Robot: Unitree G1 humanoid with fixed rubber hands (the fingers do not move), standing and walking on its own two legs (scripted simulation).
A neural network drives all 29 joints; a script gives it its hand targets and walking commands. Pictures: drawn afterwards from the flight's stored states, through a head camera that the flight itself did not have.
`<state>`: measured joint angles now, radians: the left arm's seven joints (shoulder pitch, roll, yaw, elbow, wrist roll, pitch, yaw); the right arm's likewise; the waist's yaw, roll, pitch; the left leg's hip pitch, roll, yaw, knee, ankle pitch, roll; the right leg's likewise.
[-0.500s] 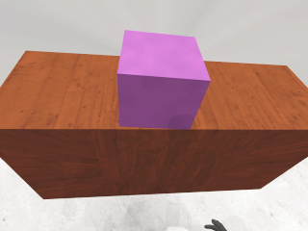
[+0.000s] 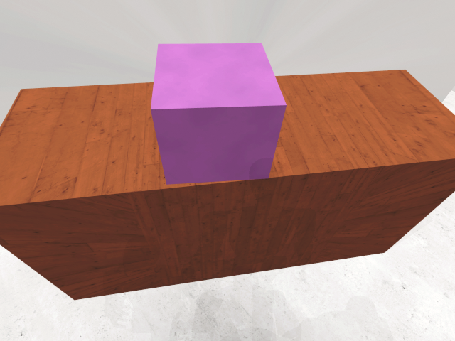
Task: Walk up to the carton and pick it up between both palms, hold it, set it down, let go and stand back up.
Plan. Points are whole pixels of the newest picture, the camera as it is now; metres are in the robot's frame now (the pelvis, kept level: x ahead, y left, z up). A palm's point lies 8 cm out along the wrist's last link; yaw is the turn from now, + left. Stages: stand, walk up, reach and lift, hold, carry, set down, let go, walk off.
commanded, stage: walk up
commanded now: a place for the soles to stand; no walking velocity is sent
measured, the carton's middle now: (214, 112) +0.62 +0.03 +0.04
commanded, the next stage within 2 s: none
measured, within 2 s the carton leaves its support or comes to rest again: neither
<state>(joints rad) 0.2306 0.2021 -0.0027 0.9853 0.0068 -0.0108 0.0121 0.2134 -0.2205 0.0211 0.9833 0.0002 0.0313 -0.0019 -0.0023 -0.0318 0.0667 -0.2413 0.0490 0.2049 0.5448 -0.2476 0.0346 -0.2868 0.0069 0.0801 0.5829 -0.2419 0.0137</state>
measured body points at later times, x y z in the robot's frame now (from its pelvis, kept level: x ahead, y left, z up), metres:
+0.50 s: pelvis +0.07 +0.03 -0.01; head +0.06 +0.04 +0.44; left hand +0.00 +0.26 -0.17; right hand +0.12 -0.22 -0.15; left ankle +0.08 +0.13 -0.73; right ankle +0.05 -0.12 -0.72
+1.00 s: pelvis +0.20 -0.01 -0.03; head +0.25 -0.01 +0.42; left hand +0.31 +0.21 -0.17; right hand +0.25 -0.25 -0.17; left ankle +0.10 +0.12 -0.69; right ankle +0.31 -0.13 -0.73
